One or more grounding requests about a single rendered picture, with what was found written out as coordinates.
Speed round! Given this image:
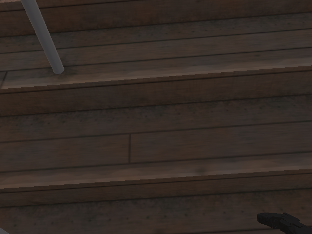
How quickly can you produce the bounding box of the robot right hand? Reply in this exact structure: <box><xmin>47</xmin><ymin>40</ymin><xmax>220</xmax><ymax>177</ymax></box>
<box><xmin>256</xmin><ymin>213</ymin><xmax>312</xmax><ymax>234</ymax></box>

